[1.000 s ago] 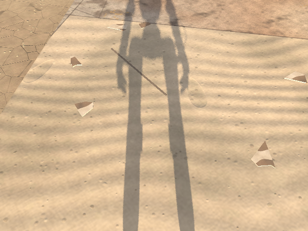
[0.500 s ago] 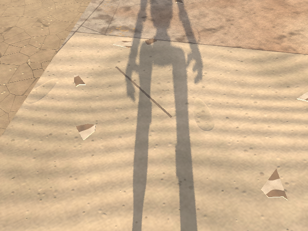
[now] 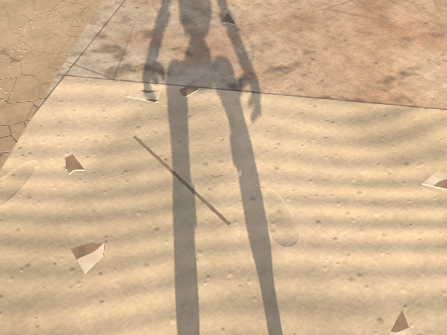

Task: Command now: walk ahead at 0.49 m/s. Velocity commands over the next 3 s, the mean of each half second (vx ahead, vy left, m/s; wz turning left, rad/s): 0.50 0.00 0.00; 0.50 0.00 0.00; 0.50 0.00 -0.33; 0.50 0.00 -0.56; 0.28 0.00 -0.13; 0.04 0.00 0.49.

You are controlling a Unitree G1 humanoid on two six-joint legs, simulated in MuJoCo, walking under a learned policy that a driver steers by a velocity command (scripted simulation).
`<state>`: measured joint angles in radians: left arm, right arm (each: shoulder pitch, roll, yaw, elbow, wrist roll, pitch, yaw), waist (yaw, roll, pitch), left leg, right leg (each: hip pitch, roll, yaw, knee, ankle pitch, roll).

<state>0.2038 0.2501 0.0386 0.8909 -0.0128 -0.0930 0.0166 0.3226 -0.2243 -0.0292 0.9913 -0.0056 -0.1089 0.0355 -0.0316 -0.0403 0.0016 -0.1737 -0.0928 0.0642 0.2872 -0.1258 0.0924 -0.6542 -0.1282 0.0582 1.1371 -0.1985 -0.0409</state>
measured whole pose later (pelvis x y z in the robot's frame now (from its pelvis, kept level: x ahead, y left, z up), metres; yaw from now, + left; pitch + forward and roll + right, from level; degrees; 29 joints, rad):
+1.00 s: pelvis +0.55 -0.01 -0.01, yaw +1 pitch +2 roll +0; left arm 0.31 0.25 0.05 0.97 -0.02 -0.10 0.00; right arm 0.16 -0.24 -0.05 0.90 0.00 -0.10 0.04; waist 0.01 -0.02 0.03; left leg -0.37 -0.03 0.06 0.48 -0.15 0.07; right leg -0.38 -0.04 0.03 1.18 -0.38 -0.05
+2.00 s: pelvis +1.11 -0.12 -0.02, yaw -29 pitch +3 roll +1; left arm 0.37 0.29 0.08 0.79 -0.03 -0.04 0.02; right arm 0.03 -0.26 -0.05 0.74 -0.01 -0.14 0.02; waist 0.06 -0.03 0.00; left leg -0.47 -0.04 -0.01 0.52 -0.09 0.01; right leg -0.19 0.09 0.21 0.82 -0.50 -0.05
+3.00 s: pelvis +1.28 -0.19 +0.00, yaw -13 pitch +3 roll -3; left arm 0.11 0.31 0.10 0.76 0.01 0.02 0.06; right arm 0.23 -0.29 -0.06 0.69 0.00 0.02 -0.03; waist -0.01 -0.02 0.02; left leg -0.31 -0.03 -0.07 0.47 -0.20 0.06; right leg -0.58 0.01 0.04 1.06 -0.33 0.06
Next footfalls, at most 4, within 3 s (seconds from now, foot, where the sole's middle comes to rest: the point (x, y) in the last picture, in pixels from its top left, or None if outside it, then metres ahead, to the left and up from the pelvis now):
0.30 right None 0.34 -0.17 -0.78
0.86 left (201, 293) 0.65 0.07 -0.78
1.46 right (270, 214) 0.95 -0.17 -0.78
1.96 left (238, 149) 1.28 -0.08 -0.78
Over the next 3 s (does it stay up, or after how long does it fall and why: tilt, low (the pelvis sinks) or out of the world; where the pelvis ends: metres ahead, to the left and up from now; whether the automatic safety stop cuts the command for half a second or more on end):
stays up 1.28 -0.19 0.00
